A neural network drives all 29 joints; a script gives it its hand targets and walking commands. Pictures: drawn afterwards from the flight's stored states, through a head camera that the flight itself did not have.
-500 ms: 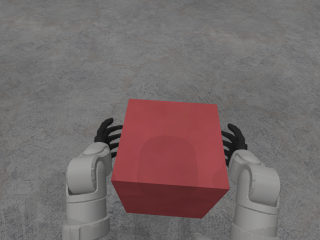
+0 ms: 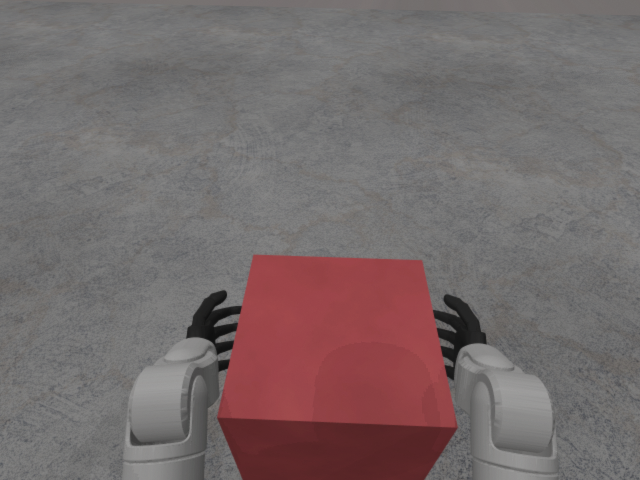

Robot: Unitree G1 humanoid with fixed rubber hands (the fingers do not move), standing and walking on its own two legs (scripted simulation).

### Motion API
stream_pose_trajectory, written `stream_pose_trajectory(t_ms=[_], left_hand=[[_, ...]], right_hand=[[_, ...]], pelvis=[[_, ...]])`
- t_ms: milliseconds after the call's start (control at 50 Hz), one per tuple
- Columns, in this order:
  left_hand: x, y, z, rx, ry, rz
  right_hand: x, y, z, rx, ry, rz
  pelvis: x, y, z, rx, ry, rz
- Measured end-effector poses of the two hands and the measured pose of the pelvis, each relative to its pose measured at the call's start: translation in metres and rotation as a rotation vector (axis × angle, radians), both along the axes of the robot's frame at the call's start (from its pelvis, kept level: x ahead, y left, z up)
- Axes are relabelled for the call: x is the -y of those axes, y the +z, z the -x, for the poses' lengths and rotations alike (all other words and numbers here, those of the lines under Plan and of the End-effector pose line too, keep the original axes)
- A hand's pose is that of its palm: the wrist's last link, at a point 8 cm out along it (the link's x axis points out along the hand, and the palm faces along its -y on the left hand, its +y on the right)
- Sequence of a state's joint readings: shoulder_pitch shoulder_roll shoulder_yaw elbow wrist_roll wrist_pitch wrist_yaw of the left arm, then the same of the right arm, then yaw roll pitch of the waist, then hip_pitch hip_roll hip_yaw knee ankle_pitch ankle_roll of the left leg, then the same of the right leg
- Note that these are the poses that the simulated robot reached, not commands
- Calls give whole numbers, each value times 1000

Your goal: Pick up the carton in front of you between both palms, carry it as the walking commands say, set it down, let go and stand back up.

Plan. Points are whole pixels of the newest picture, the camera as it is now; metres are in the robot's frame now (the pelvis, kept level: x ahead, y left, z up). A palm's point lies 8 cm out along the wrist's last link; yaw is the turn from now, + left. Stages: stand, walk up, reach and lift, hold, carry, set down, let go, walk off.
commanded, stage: carry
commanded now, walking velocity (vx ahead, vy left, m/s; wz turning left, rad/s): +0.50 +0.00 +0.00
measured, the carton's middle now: (333, 381) +0.27 +0.01 +0.00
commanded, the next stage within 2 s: none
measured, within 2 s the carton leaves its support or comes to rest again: neither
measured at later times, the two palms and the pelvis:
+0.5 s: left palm (242, 188) +0.60 +0.18 +0.06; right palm (408, 196) +0.58 -0.11 +0.06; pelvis +0.33 +0.05 +0.00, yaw -4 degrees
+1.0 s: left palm (289, 101) +0.93 +0.13 +0.08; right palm (415, 103) +0.94 -0.17 +0.07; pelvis +0.67 -0.03 +0.00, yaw +0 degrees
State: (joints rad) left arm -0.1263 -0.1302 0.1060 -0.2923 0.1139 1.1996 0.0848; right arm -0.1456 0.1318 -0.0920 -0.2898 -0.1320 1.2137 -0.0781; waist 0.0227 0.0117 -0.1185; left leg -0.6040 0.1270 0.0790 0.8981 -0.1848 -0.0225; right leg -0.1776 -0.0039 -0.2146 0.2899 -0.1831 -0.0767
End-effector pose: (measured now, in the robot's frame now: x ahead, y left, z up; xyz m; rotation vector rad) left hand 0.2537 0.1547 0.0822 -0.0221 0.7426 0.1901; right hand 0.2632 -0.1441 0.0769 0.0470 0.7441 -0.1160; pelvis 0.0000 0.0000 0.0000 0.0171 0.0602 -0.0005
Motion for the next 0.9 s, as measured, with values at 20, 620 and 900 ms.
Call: stream_pose_trajectory(t_ms=[20,620,900], left_hand=[[1,3,-13,12,-3,0],[-23,-5,-425,30,-89,41],[22,-15,-621,-12,-13,-1]], right_hand=[[1,3,-12,12,-3,0],[-23,8,-399,29,-86,49],[23,-18,-615,-12,-32,-18]], pelvis=[[0,1,-12,-1,-2,-2],[-42,2,-413,-10,-50,40],[18,-16,-610,-1,13,12]])
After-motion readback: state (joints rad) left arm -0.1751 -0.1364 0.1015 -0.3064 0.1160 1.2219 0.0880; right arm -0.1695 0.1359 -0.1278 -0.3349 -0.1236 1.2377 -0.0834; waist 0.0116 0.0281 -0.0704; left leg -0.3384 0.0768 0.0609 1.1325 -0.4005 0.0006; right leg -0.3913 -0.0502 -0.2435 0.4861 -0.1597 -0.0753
